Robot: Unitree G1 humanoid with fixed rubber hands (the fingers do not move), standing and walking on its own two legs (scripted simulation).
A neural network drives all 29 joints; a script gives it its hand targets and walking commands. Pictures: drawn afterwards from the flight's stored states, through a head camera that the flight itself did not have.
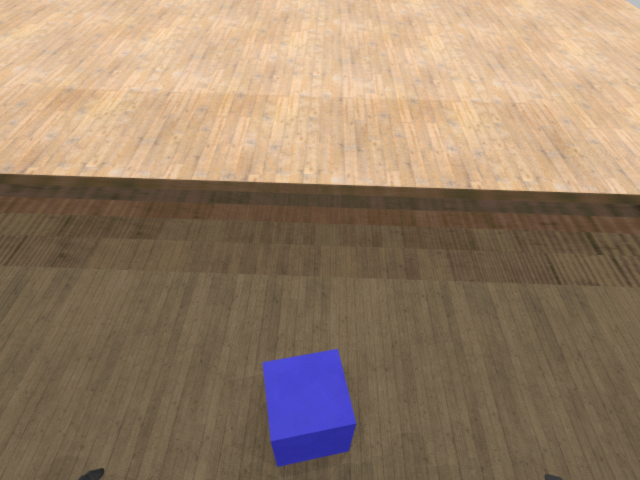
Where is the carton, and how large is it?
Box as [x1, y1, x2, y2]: [263, 349, 355, 466]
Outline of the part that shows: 337,349 263,362 270,438 277,466 348,450 355,426 355,420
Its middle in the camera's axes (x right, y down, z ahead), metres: -0.04 +0.48 +1.09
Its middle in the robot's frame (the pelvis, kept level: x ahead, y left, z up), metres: +0.44 +0.04 -0.66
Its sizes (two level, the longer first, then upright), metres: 0.210 0.200 0.250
